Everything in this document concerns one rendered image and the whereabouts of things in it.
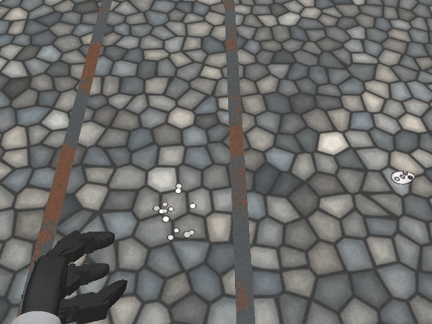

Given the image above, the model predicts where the left robot hand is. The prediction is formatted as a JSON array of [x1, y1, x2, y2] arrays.
[[21, 230, 128, 324]]

